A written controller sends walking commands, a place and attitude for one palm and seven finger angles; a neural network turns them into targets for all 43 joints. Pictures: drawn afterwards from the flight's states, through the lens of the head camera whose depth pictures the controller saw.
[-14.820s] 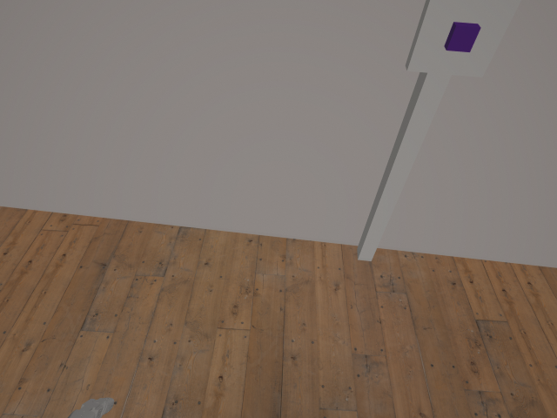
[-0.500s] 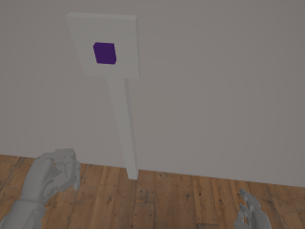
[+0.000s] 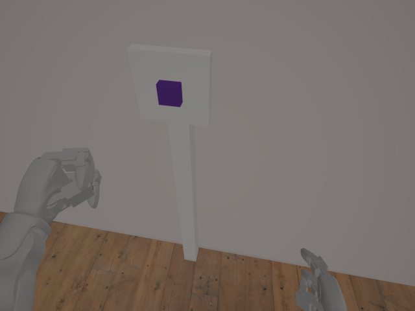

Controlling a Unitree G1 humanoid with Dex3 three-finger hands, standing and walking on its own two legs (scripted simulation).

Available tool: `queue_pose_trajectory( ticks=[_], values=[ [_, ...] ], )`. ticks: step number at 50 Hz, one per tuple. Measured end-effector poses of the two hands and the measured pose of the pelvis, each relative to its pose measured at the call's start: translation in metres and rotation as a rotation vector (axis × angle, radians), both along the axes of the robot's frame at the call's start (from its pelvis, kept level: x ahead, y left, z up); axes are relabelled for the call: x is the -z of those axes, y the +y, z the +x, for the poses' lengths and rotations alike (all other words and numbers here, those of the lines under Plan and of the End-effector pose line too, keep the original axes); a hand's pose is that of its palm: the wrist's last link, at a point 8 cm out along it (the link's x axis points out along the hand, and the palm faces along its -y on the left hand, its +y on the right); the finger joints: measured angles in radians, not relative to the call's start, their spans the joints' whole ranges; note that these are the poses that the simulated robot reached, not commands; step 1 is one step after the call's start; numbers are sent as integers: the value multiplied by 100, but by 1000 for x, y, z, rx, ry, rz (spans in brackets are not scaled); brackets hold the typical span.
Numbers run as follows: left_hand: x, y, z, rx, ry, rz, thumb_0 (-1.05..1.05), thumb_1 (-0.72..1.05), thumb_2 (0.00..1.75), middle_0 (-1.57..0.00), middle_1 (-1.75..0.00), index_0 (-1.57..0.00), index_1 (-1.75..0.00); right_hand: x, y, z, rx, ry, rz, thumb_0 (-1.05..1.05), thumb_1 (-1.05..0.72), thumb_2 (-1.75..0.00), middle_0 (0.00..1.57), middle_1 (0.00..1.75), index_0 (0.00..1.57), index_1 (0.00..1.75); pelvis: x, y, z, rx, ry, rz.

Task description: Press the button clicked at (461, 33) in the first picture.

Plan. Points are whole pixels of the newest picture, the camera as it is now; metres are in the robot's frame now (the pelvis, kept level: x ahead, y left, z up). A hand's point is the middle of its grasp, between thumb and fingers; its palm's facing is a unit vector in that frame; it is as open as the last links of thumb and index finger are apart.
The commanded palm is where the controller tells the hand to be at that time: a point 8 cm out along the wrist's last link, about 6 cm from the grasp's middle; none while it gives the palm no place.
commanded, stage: raise the hand and make a fist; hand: left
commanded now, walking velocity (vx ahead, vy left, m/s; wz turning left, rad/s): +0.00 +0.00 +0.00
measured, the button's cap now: (170, 92) +0.52 +0.16 +0.19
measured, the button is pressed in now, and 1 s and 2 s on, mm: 0 0 0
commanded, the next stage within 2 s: aim a knuckle at the button in 0.42 s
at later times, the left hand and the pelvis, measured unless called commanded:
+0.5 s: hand (110, 197) +0.22 +0.18 +0.18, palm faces +0.00 -0.99 -0.10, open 3.1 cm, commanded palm +0.19 +0.23 +0.19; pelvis -0.01 -0.03 +0.00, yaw +0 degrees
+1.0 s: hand (134, 166) +0.30 +0.17 +0.17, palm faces -0.04 -1.00 -0.05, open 3.1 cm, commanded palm +0.27 +0.22 +0.17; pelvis +0.00 -0.03 +0.00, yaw -1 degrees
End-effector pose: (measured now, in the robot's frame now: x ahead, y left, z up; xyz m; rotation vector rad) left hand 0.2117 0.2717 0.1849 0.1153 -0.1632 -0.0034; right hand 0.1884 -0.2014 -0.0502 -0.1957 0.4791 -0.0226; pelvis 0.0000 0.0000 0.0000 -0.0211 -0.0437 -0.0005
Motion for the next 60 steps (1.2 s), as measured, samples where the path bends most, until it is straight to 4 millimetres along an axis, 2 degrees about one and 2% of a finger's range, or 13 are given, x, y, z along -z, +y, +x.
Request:
queue_pose_trajectory(
  ticks=[4, 11, 17, 21, 30, 37, 46, 53, 60],
  values=[
    [-8, -4, 5, 15, 26, -5, 2, 90, 90, -130, -150, -131, -150, 3, -8, -6, 24, 13, 9, 1, -90, -90, 20, 30, 20, 30, -1, -2, -3, 1, -10, 4],
    [12, -18, 1, 24, 144, -32, 2, 90, 90, -130, -150, -130, -150, 3, -26, -15, 63, 18, 15, 1, -90, -90, 20, 30, 20, 30, -2, -11, -8, 11, -12, 13],
    [4, -27, -12, -13, 59, -23, 2, 90, 90, -130, -150, -130, -150, 0, -38, -17, 57, 5, -5, 1, -90, -90, 20, 30, 20, 29, -2, -21, -11, 7, -24, 13],
    [-2, -32, -14, -18, 31, -14, 2, 90, 90, -130, -150, -131, -150, 0, -43, -15, 56, -9, 0, 1, -90, -90, 20, 30, 20, 29, -2, -26, -12, 2, -32, 12],
    [7, -41, -7, -2, 93, -16, 2, 90, 90, -130, -150, -131, -150, 2, -53, -14, 73, -28, 15, 1, -90, -90, 20, 30, 20, 30, -1, -35, -13, 5, -32, 14],
    [3, -36, 16, -23, 48, -35, 2, 90, 90, -130, -150, -131, -150, 7, -60, -16, 85, -6, 2, 1, -90, -90, 20, 30, 20, 30, 0, -37, -12, 4, -26, 14],
    [19, -40, 54, 23, 112, -57, 2, 90, 90, -130, -150, -131, -150, 12, -63, -23, 129, 37, -8, 1, -90, -90, 20, 30, 20, 29, 0, -31, -6, 16, -1, 19],
    [12, -48, 74, 43, 62, -72, 2, 90, 90, -130, -150, -131, -150, 14, -55, -25, 138, 57, -6, 1, -90, -90, 20, 30, 20, 29, -1, -23, -1, 21, 8, 21],
    [23, -55, 93, 43, 127, -76, 2, 90, 90, -130, -150, -131, -150, 17, -44, -24, 134, 92, 6, 1, -90, -90, 20, 30, 20, 29, -2, -16, 0, 23, 19, 21]
  ],
)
